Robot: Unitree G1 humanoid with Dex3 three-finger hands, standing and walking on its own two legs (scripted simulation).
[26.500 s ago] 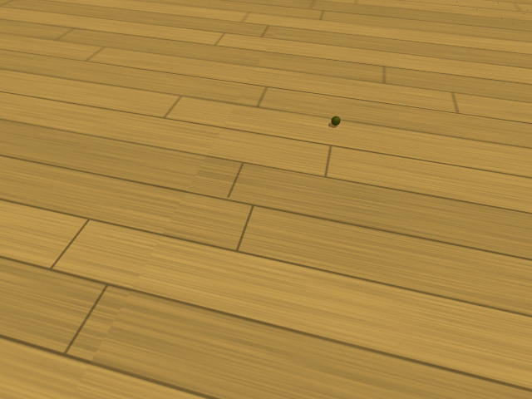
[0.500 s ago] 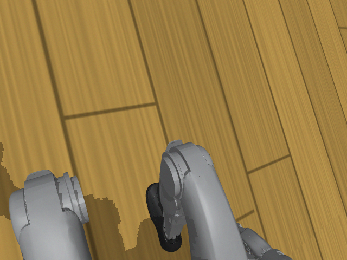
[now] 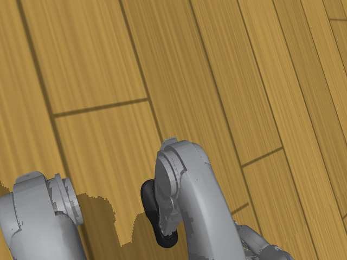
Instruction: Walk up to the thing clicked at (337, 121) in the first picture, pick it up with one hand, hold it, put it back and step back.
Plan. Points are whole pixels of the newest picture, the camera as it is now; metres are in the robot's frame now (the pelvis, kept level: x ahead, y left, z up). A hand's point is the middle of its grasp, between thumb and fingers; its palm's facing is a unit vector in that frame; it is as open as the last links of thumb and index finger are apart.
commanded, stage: open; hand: left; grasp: from above
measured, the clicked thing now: out of the picture +0.41 +0.37 -0.26
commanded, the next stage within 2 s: withdraw in 0.86 s
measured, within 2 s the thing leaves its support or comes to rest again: neither
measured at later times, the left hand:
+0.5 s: hand out of the picture +0.39 +0.36 -0.24, palm faces -0.44 -0.16 -0.89, open 12.4 cm
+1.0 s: hand out of the picture +0.39 +0.36 -0.24, palm faces -0.45 -0.18 -0.87, open 13.9 cm
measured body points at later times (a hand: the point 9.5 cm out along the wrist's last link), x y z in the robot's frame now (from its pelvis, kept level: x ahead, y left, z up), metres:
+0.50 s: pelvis +0.00 +0.00 +0.00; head +0.25 +0.14 +0.34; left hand +0.41 +0.36 -0.19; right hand +0.09 -0.26 -0.06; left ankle +0.06 +0.13 -0.25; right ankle +0.11 -0.13 -0.25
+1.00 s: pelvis +0.00 +0.00 +0.00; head +0.25 +0.14 +0.34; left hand +0.41 +0.36 -0.19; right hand +0.08 -0.26 -0.06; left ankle +0.06 +0.13 -0.25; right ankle +0.11 -0.13 -0.25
